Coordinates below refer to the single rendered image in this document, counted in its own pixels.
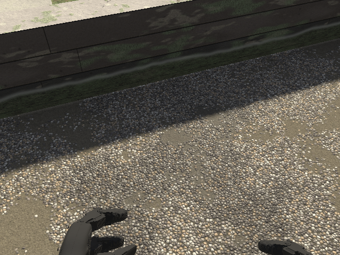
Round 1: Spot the robot left hand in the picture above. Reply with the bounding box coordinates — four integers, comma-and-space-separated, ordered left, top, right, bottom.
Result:
57, 207, 137, 255

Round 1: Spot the robot right hand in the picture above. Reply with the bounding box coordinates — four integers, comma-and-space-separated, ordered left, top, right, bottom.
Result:
258, 240, 313, 255

